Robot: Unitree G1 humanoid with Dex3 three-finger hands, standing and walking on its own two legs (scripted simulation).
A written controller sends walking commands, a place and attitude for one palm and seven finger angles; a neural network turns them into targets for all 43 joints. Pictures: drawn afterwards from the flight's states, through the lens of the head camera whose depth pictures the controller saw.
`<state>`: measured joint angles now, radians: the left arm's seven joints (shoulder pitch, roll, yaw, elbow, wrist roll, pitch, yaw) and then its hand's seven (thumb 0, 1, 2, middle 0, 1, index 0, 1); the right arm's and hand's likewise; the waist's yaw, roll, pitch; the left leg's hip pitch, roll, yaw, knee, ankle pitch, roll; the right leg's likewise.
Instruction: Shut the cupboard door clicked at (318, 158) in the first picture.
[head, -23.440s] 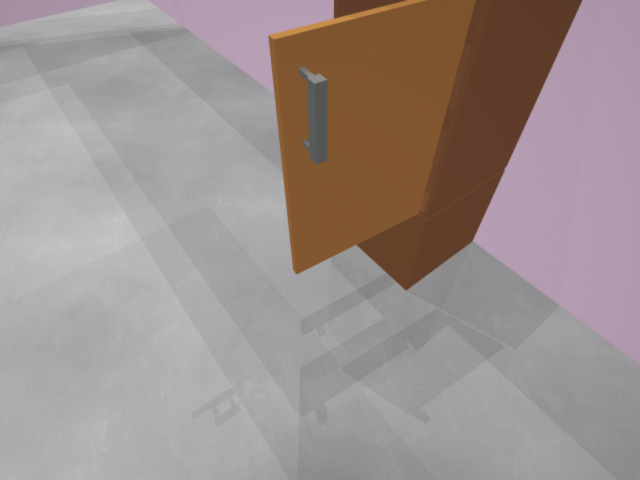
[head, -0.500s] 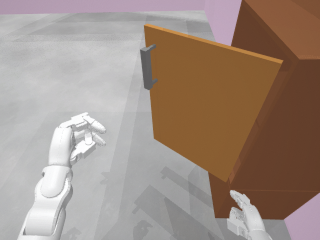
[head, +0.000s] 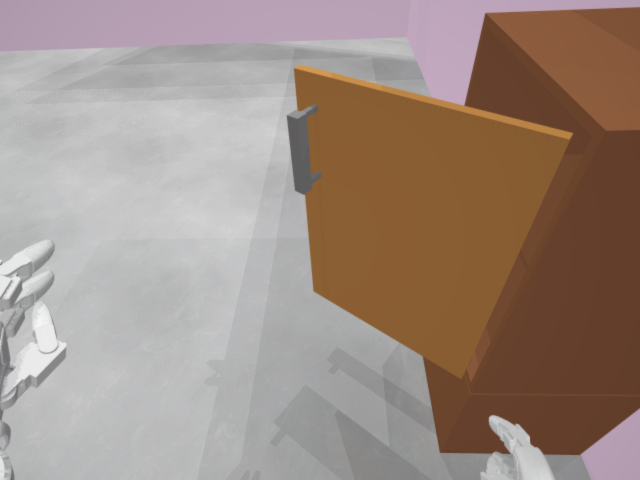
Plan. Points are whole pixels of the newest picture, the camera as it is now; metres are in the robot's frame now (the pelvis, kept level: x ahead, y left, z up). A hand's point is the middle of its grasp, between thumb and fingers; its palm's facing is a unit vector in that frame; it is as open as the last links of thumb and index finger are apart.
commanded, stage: draw the hand back to the body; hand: left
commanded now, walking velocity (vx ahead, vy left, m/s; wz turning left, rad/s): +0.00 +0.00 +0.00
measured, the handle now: (307, 149) +0.62 +0.11 +0.11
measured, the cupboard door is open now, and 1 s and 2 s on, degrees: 54 54 54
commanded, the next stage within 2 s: step back with the hand held close in 0.28 s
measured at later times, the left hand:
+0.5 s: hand (72, 345) +0.18 +0.26 +0.16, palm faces +0.44 -0.78 -0.45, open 7.4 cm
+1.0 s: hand (31, 396) +0.14 +0.28 +0.15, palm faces +0.38 -0.78 -0.49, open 7.4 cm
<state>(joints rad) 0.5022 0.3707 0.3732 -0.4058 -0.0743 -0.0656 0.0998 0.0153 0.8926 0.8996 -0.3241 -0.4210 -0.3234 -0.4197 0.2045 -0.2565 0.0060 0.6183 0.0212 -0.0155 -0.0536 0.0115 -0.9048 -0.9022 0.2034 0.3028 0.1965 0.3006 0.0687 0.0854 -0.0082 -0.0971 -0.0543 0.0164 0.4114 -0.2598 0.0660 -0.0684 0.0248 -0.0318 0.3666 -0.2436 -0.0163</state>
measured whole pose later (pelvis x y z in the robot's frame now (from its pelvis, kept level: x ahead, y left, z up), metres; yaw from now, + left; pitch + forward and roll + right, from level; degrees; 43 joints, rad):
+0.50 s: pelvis -0.01 -0.01 +0.00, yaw -1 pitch -2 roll -1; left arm 0.47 0.36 0.38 -0.37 -0.07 -0.12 0.10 0.01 0.89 0.90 -0.21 -0.30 -0.21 -0.30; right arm 0.19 -0.23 0.03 0.61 0.02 -0.02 -0.05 0.01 -0.90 -0.90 0.21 0.30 0.20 0.30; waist 0.05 0.09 0.00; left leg -0.15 -0.04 0.02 0.44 -0.25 0.06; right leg -0.12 0.04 -0.03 0.37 -0.22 -0.03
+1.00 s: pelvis -0.07 +0.02 -0.01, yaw -2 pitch +1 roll -1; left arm 0.56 0.44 0.43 -0.48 -0.05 -0.18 0.12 0.01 0.89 0.90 -0.22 -0.30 -0.22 -0.30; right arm 0.19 -0.24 0.00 0.52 0.02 0.05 -0.08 0.01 -0.90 -0.90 0.21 0.30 0.20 0.30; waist 0.01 0.02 -0.02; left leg -0.36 -0.05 0.06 0.58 -0.24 0.10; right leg -0.34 0.02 0.00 0.54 -0.21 0.01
